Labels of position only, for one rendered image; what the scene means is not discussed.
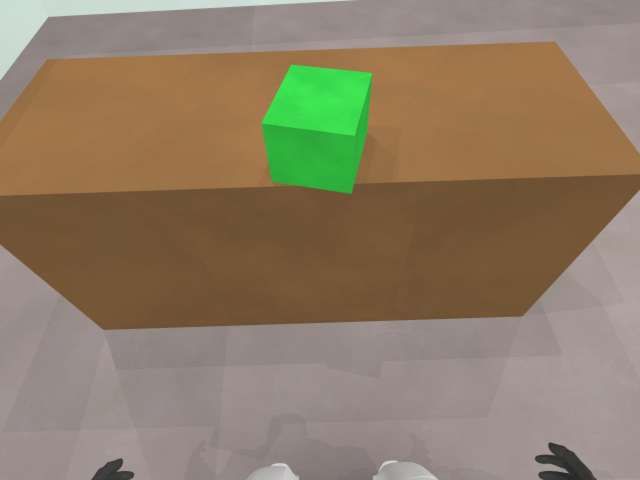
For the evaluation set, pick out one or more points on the robot left hand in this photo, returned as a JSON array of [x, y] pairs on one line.
[[108, 472]]

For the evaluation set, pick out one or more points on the right robot shin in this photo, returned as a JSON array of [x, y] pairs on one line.
[[387, 462]]

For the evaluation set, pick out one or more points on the carton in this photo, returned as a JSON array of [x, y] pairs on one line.
[[316, 126]]

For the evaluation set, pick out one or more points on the pedestal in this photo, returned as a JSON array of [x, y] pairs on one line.
[[139, 187]]

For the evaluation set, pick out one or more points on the robot right hand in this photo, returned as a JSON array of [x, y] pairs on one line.
[[567, 460]]

